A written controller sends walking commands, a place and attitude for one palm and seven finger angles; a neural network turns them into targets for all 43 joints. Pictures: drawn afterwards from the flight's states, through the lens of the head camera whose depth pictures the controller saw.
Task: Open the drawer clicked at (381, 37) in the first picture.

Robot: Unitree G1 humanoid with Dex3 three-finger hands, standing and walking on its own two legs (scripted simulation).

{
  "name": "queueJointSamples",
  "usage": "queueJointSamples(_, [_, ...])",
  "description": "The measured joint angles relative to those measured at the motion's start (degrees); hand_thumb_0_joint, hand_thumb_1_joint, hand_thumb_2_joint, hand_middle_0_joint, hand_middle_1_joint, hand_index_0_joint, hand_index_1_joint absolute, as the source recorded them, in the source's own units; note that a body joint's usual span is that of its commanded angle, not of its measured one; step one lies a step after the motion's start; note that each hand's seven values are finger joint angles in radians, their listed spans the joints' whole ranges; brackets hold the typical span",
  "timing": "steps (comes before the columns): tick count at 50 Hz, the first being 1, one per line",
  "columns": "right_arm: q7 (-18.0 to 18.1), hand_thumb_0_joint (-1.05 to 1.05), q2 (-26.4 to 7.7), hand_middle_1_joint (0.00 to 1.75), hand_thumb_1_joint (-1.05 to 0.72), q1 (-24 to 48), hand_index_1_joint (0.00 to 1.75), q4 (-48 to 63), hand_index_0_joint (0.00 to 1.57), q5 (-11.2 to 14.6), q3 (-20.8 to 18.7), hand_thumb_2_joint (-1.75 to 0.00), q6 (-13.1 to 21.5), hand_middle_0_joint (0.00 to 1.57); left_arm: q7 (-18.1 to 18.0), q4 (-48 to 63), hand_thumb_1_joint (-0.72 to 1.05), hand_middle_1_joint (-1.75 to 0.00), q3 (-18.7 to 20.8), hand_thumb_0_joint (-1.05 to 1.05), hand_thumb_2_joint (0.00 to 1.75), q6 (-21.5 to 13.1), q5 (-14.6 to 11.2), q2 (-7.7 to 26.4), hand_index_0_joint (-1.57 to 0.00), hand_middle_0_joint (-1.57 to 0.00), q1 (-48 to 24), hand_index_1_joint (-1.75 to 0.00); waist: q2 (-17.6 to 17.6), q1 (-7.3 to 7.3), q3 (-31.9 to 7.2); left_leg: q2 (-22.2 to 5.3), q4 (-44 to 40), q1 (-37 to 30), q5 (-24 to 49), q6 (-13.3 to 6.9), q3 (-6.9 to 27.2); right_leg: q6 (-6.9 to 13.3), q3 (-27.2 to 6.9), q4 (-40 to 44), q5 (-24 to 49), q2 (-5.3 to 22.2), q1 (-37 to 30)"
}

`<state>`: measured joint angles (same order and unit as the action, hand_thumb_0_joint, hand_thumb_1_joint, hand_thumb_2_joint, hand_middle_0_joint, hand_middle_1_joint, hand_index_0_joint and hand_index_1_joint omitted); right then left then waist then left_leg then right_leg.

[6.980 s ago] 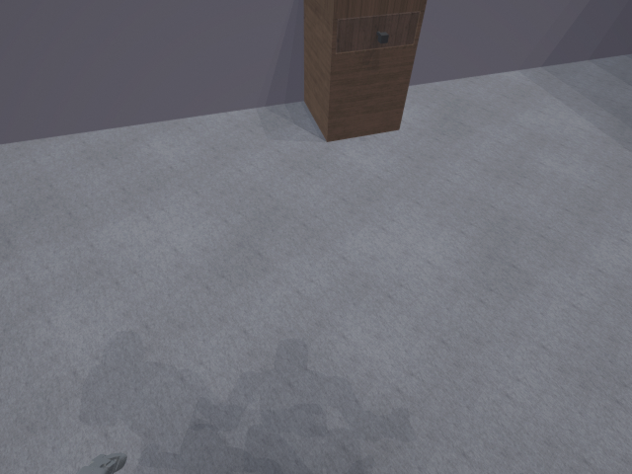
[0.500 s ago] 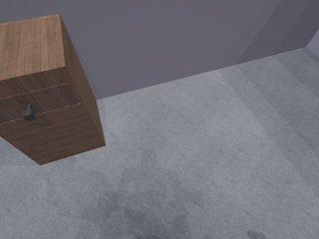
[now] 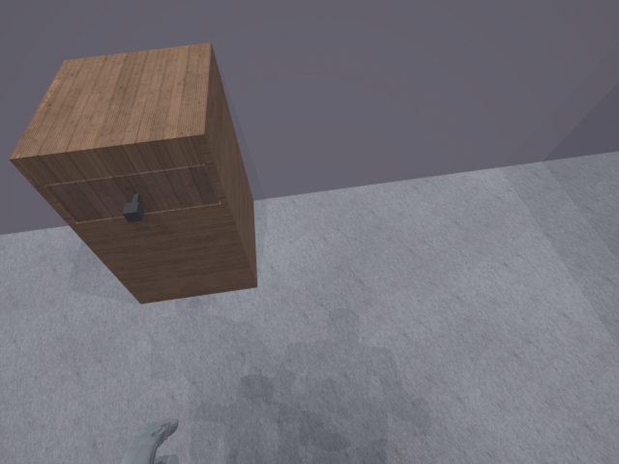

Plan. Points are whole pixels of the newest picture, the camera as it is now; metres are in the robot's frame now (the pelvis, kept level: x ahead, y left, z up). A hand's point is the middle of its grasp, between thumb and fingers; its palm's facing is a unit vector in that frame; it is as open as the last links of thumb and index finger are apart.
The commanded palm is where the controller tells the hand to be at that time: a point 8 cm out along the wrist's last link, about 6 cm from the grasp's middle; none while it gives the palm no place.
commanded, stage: turn to face it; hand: left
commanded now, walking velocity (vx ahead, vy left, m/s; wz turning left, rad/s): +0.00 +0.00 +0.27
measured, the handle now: (134, 206) +0.71 +0.48 -0.21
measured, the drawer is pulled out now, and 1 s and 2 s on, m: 0.00 0.00 0.00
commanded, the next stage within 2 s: take the last steps up to it in 0.10 s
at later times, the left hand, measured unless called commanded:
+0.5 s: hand out of the picture -0.07 +0.25 -0.18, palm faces +0.24 -0.95 -0.22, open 7.4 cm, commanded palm none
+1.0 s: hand (147, 397) +0.24 +0.29 -0.17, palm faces +0.14 -0.98 -0.14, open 7.4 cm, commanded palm none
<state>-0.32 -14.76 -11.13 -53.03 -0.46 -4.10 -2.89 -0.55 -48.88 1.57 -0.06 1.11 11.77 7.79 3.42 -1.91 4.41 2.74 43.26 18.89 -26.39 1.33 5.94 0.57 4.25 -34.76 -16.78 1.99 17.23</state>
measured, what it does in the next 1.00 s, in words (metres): walks ahead: left foot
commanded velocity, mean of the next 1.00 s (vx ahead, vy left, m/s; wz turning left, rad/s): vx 0.23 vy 0.05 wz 0.08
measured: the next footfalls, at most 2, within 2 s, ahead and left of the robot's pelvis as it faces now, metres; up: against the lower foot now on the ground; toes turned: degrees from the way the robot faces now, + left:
left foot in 0.44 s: +0.00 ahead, +0.14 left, +0.00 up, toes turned +15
right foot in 1.04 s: +0.31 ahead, +0.06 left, +0.00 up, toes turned +4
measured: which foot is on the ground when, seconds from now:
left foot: up 0.00-0.42, down 0.44-1.00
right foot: down 0.00-0.44, up 0.46-1.00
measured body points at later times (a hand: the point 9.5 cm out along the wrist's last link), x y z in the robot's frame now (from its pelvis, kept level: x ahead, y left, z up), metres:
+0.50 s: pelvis +0.00 +0.05 +0.00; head +0.01 +0.08 +0.45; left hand -0.08 +0.30 -0.16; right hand +0.14 -0.18 -0.12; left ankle -0.04 +0.13 -0.73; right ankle +0.00 -0.09 -0.70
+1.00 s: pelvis +0.16 +0.12 -0.01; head +0.18 +0.12 +0.44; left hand +0.23 +0.34 -0.16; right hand +0.04 -0.09 -0.14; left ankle -0.04 +0.13 -0.73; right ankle +0.27 +0.05 -0.71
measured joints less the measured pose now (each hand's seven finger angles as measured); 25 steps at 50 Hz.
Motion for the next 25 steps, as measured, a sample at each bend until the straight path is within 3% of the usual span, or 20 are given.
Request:
queueJointSamples(2, [0.00, 0.01, -0.37, 0.30, -0.90, -0.40, 0.30, -0.77, 0.21, -0.07, -0.44, -0.90, -0.71, 0.20, -0.11, -0.12, 0.90, -0.30, -0.45, 0.01, 0.90, -0.11, 0.06, -1.00, -0.20, -0.20, 0.80, -0.30, 0.22, 0.08, -0.18, 0.41, 11.63, 3.68, -2.47, 0.31, -1.40, 0.96, 0.99, 0.64, -0.96, 0.82, -1.09])
queueJointSamples(4, [-0.26, 0.01, -0.63, 0.30, -0.90, -0.58, 0.30, -1.54, 0.20, -0.20, -0.60, -0.90, -1.06, 0.20, -0.31, -0.61, 0.90, -0.30, -0.60, 0.01, 0.90, 0.09, 0.11, -1.78, -0.20, -0.20, 1.65, -0.30, 0.32, 0.16, -0.27, -0.40, 19.45, 6.14, -0.18, 0.90, -2.98, 0.95, 1.87, 2.57, -0.40, 1.36, -2.52])
queueJointSamples(7, [-0.54, 0.01, -0.50, 0.30, -0.91, -0.77, 0.30, -2.41, 0.20, -0.25, -0.47, -0.90, -1.32, 0.20, -0.45, -1.67, 0.90, -0.30, -0.68, 0.01, 0.90, 0.13, 0.21, -2.33, -0.20, -0.20, 2.90, -0.30, -0.10, 0.26, -0.39, -1.96, 22.66, 7.31, 2.83, 1.83, -4.17, 0.93, 3.20, 4.93, 0.73, 2.07, -3.95])
queueJointSamples(12, [-0.51, 0.01, 0.34, 0.30, -0.91, -0.22, 0.30, -3.95, 0.20, -0.14, 0.20, -0.90, -1.58, 0.20, -0.46, -3.69, 0.90, -0.30, -0.49, 0.01, 0.90, -0.07, 0.55, -2.25, -0.20, -0.20, 5.03, -0.30, -1.55, 1.52, -0.28, -3.71, 14.68, 4.51, 1.54, 2.49, -5.48, 0.72, 4.97, 6.60, 1.50, 3.08, -4.86])
queueJointSamples(17, [-0.86, 0.01, 1.22, 0.30, -0.91, 1.10, 0.30, -4.53, 0.20, -0.11, 1.05, -0.90, -1.05, 0.19, -0.06, -6.59, 0.90, -0.30, 0.31, 0.01, 0.90, -0.42, 0.87, -1.08, -0.20, -0.20, 7.75, -0.30, -2.92, 3.48, -0.71, -4.18, 4.71, 0.55, -0.16, 1.62, -7.96, -0.46, 6.73, 7.04, 1.64, 4.00, -5.28])
queueJointSamples(19, [-1.13, 0.01, 1.69, 0.30, -0.91, 1.57, 0.30, -4.26, 0.20, -0.11, 1.34, -0.90, -0.51, 0.19, 0.08, -7.90, 0.90, -0.30, 0.86, 0.01, 0.90, -0.47, 1.02, -0.12, -0.20, -0.20, 9.03, -0.30, -3.92, 4.30, -1.15, -4.12, 0.38, -1.24, -0.65, 0.85, -9.35, -1.23, 7.33, 6.74, 1.39, 4.70, -5.34])
queueJointSamples(22, [-1.26, 0.01, 2.12, 0.30, -0.91, 1.63, 0.30, -3.23, 0.20, -0.14, 1.88, -0.90, 1.18, 0.19, 0.28, -9.95, 0.90, -0.30, 1.67, 0.01, 0.90, 0.08, 0.74, 1.48, -0.20, -0.20, 11.35, -0.30, -5.09, 4.86, -2.35, -3.94, -11.53, -6.28, 4.12, -0.49, -11.32, -2.84, 7.94, 3.87, -0.32, 5.88, -4.57])
queueJointSamples(23, [-1.12, 0.01, 2.33, 0.30, -0.91, 1.69, 0.30, -2.91, 0.20, -0.33, 1.88, -0.90, 1.90, 0.20, 0.38, -10.68, 0.90, -0.30, 1.98, 0.01, 0.90, 0.63, 0.56, 1.95, -0.20, -0.20, 11.86, -0.30, -5.53, 4.81, -2.47, -3.53, -12.12, -6.39, 7.32, -1.80, -11.49, -2.92, 7.29, 0.69, -3.88, 6.24, -3.47])
queueJointSamples(25, [-0.68, 0.01, 2.89, 0.30, -0.91, 1.25, 0.30, -2.51, 0.20, -0.59, 2.19, -0.90, 2.96, 0.20, 0.37, -12.16, 0.90, -0.30, 2.20, 0.01, 0.90, 2.11, 0.70, 2.44, -0.20, -0.20, 12.47, -0.30, -5.96, 4.85, -2.69, -2.97, -10.99, -7.00, 6.95, -4.13, -12.16, -2.39, 3.67, -9.54, -10.75, 5.36, 0.36])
